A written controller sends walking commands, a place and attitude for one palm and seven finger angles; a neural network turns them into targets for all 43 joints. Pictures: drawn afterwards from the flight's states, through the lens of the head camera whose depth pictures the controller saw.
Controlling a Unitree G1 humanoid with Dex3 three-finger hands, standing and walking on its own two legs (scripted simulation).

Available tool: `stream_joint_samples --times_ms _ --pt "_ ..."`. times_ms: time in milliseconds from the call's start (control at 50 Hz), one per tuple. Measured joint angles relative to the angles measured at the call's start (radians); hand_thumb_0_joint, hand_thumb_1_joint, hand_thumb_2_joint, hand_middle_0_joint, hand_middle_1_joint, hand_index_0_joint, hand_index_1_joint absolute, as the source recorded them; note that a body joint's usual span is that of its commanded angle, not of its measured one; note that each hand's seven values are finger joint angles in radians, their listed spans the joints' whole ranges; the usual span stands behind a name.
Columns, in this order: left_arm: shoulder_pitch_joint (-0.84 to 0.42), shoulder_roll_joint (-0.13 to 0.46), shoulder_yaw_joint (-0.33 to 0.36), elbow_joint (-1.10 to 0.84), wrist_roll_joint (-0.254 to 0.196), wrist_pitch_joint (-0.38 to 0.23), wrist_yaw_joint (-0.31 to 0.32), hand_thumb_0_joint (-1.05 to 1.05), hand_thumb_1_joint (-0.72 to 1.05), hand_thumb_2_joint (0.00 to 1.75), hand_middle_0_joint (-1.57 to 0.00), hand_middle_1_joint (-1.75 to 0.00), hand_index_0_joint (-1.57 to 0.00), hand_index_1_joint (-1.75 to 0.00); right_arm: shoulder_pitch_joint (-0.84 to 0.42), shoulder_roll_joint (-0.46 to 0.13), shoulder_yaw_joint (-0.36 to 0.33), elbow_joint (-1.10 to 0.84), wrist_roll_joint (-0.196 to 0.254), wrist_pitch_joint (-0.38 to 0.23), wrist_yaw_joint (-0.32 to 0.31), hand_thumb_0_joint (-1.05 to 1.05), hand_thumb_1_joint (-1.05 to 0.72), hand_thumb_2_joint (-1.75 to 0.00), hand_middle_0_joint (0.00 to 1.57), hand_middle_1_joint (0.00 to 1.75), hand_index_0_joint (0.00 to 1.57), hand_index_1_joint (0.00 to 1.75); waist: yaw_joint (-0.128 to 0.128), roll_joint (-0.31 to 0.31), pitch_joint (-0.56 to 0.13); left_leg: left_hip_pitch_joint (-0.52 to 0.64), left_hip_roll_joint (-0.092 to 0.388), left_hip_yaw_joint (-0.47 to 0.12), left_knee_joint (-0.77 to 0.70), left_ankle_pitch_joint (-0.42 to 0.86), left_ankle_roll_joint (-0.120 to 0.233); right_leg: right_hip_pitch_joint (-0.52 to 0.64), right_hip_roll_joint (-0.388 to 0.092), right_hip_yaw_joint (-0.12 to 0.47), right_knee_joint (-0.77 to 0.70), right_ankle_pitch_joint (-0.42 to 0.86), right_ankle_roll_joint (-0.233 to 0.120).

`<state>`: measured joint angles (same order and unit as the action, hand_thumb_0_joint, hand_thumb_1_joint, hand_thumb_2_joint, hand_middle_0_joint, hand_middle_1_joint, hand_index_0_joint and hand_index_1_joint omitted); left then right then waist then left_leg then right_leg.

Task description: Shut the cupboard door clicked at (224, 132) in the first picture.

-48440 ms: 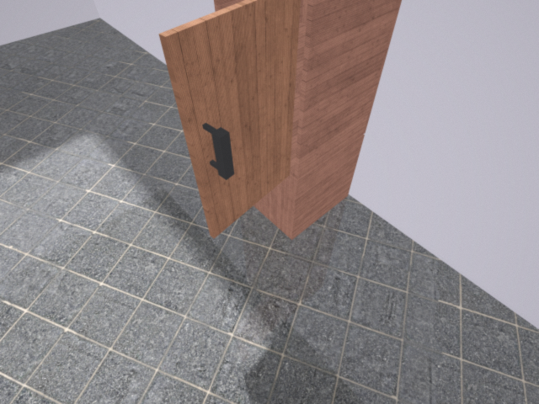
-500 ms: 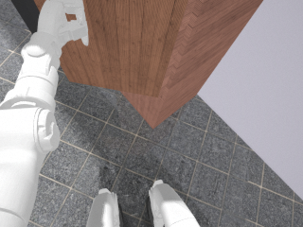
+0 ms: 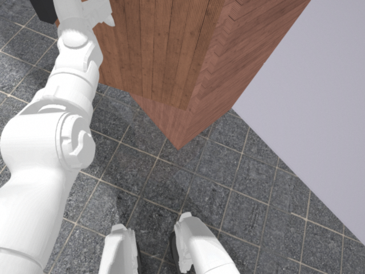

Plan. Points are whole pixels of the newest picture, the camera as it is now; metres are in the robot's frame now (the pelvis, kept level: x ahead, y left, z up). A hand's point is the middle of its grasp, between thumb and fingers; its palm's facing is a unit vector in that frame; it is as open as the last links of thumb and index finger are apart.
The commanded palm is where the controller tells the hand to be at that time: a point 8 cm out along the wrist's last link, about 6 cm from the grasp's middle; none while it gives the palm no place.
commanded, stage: pull the fist back off the door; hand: left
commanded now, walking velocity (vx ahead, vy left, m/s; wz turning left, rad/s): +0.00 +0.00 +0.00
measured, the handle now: out of the picture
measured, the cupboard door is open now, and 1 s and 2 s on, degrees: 33 33 33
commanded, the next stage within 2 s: draw the hand back to the body in 0.68 s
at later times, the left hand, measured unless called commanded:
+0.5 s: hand (105, 31) +0.55 +0.06 +0.11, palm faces +0.11 -0.99 -0.04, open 3.1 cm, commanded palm +0.51 +0.08 +0.12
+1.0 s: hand (85, 46) +0.49 +0.08 +0.15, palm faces +0.17 -0.98 -0.06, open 3.1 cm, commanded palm +0.43 +0.12 +0.15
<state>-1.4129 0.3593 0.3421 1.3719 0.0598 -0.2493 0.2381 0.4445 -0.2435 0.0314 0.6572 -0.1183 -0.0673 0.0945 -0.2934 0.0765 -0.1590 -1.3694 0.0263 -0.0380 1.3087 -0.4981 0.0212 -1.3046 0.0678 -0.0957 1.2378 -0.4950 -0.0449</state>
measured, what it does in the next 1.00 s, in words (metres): rises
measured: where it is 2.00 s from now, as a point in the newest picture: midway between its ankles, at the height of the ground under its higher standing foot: (159, 271)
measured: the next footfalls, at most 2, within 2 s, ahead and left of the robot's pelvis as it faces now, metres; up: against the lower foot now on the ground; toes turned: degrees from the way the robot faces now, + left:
none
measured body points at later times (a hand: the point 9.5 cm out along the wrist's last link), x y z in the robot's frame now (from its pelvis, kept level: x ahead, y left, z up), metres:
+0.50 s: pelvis +0.03 -0.01 +0.05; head +0.16 -0.01 +0.48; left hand +0.54 +0.11 +0.12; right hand +0.00 -0.27 -0.07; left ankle +0.04 +0.10 -0.61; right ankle +0.03 -0.10 -0.61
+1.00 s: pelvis +0.03 -0.02 +0.07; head +0.11 -0.04 +0.51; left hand +0.47 +0.13 +0.15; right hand +0.08 -0.25 -0.07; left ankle +0.04 +0.10 -0.61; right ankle +0.03 -0.10 -0.61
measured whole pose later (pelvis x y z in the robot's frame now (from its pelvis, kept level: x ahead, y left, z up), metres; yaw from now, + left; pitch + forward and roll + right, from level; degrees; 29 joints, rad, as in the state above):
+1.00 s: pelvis +0.03 -0.02 +0.07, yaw +1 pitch +18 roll +1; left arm -0.67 0.12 0.17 0.88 -0.01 -0.44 0.23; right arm 0.36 -0.21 -0.02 0.62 -0.04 0.06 0.08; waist -0.09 0.05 -0.16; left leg -0.86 0.01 0.03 0.99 -0.45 0.00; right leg -0.85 0.06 -0.01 1.00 -0.47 -0.06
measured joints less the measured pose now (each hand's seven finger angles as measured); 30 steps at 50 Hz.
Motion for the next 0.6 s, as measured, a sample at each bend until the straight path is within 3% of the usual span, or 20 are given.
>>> stream_joint_samples --times_ms 60,120,240,300,400,600 --pt "0.033 -0.014 -0.02 -0.008 0.097 -0.045 0.125 -0.01 0.81 0.91 -1.3 -1.5 -1.3 -1.5 0.006 0.017 -0.008 0.007 -0.02 0.009 0.038 0.0 -0.9 -0.9 0.2 0.3 0.2 0.3 -0.006 0.01 -0.006 0.005 0.003 0.008 -0.001 -0.004 -0.001 -0.001 0.002 0.008 0.004 -0.003 0.0" --pt "0.066 -0.013 -0.044 -0.012 0.129 -0.071 0.138 0.0 0.86 0.92 -1.3 -1.5 -1.3 -1.5 0.012 0.034 -0.011 0.017 -0.017 0.028 0.052 0.0 -0.9 -0.89 0.2 0.3 0.2 0.3 -0.008 0.015 0.004 0.033 0.004 0.018 -0.017 -0.003 0.0 0.021 0.003 0.018 -0.004 -0.003 -0.001" --pt "0.145 -0.029 0.006 -0.015 0.041 -0.06 0.052 0.01 0.9 0.91 -1.3 -1.5 -1.3 -1.5 0.043 0.034 -0.005 0.014 0.014 0.059 0.036 0.0 -0.9 -0.89 0.2 0.3 0.2 0.3 0.01 0.017 0.013 0.137 0.008 0.038 -0.102 0.013 -0.002 0.112 0.008 0.041 -0.076 0.014 -0.003" --pt "0.216 -0.053 0.016 -0.055 0.008 -0.091 0.04 0.01 0.9 0.91 -1.3 -1.5 -1.3 -1.5 0.062 0.024 -0.013 0.005 0.02 0.059 0.03 0.0 -0.9 -0.89 0.2 0.3 0.2 0.3 0.03 0.011 0.007 0.195 0.008 0.046 -0.147 0.019 -0.005 0.163 0.01 0.052 -0.115 0.02 -0.005" --pt "0.332 -0.104 -0.05 -0.131 -0.003 -0.173 0.033 0.02 0.9 0.91 -1.3 -1.5 -1.3 -1.5 0.067 0.005 -0.04 0.012 0.025 0.061 0.035 0.0 -0.9 -0.89 0.2 0.3 0.2 0.3 0.072 -0.007 -0.002 0.269 0.003 0.043 -0.191 0.02 -0.011 0.237 0.006 0.051 -0.152 0.015 -0.011" --pt "0.563 -0.263 -0.192 -0.306 -0.061 -0.216 0.03 0.02 0.91 0.9 -1.3 -1.5 -1.3 -1.5 -0.026 -0.024 -0.091 -0.002 0.04 0.08 0.025 0.0 -0.9 -0.9 0.19 0.3 0.2 0.3 0.137 -0.037 -0.003 0.365 -0.013 0.028 -0.232 0.017 -0.017 0.339 -0.007 0.038 -0.188 0.0 -0.016"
